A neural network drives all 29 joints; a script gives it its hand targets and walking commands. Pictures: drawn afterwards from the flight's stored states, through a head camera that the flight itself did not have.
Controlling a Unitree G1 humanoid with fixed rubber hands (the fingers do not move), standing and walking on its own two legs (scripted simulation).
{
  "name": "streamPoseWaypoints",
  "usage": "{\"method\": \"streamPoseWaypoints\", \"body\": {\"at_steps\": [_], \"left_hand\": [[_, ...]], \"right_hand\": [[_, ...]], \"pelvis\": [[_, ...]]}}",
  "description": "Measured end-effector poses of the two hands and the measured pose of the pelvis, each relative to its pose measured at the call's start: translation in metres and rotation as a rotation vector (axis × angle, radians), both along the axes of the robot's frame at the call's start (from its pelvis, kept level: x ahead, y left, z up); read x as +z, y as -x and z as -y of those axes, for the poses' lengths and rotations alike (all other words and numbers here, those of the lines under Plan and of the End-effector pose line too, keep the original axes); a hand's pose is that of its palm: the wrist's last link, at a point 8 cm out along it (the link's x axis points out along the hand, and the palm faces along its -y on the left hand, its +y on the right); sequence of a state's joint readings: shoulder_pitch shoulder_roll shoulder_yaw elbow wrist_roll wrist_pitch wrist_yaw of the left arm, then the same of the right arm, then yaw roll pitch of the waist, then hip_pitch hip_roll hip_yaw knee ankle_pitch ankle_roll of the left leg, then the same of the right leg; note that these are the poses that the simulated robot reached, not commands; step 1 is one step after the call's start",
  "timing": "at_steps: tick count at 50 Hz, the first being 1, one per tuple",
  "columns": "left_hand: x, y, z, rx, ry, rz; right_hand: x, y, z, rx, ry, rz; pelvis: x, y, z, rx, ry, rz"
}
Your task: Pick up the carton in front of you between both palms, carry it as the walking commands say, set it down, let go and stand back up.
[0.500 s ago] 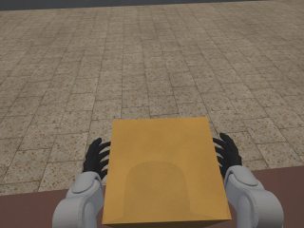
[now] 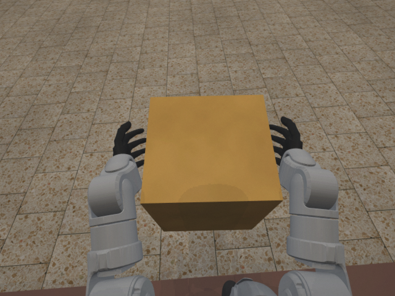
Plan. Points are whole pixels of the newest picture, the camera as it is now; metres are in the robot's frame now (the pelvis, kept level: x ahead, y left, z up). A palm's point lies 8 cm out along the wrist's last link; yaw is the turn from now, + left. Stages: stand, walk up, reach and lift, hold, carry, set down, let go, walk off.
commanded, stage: carry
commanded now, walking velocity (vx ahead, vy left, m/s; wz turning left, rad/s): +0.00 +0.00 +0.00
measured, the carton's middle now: (207, 171) +0.35 +0.01 +0.04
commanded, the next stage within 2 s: none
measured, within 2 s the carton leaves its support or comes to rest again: neither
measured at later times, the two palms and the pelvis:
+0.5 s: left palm (136, 114) +0.45 +0.15 +0.12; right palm (279, 111) +0.45 -0.15 +0.12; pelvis +0.12 +0.01 +0.02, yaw -1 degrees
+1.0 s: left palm (123, 118) +0.43 +0.17 +0.14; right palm (275, 111) +0.43 -0.14 +0.14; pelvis +0.11 +0.02 +0.03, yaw +0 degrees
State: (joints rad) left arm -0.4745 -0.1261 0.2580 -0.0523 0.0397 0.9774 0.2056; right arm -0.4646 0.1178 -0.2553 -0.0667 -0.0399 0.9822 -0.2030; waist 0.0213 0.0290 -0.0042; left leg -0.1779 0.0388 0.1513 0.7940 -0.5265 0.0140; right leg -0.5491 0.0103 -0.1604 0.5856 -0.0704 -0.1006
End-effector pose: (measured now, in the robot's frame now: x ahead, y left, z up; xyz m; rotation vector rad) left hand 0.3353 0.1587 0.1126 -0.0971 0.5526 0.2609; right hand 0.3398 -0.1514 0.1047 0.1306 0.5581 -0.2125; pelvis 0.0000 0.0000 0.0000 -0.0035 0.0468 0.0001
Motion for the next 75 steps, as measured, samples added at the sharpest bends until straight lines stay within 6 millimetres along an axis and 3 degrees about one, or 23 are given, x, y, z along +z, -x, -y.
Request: {"method": "streamPoseWaypoints", "body": {"at_steps": [4,10,18,26,43,75], "left_hand": [[-0.020,-0.034,0.005,0.004,0.009,-0.059],[-0.035,-0.059,0.008,0.017,0.081,-0.075],[-0.014,-0.096,0.008,-0.034,0.088,-0.006],[0.011,-0.118,0.004,-0.051,0.050,-0.007],[0.022,-0.096,-0.015,-0.007,0.050,-0.035],[0.026,-0.082,-0.009,-0.014,0.053,-0.037]], "right_hand": [[-0.023,-0.038,0.003,0.006,-0.020,-0.063],[-0.031,-0.066,0.003,-0.010,-0.069,-0.084],[-0.005,-0.091,0.002,-0.019,-0.034,-0.010],[0.018,-0.107,0.000,-0.020,-0.009,-0.006],[0.030,-0.094,-0.017,-0.013,0.000,-0.036],[0.034,-0.079,-0.012,-0.019,-0.006,-0.038]], "pelvis": [[0.003,-0.025,0.006,0.000,0.000,-0.018],[0.016,-0.060,0.010,0.005,-0.005,-0.048],[0.020,-0.101,0.001,-0.010,-0.008,-0.048],[0.022,-0.123,-0.008,-0.010,0.001,-0.040],[0.026,-0.114,-0.016,-0.001,0.004,0.004],[0.029,-0.096,-0.014,-0.001,-0.002,0.007]]}}
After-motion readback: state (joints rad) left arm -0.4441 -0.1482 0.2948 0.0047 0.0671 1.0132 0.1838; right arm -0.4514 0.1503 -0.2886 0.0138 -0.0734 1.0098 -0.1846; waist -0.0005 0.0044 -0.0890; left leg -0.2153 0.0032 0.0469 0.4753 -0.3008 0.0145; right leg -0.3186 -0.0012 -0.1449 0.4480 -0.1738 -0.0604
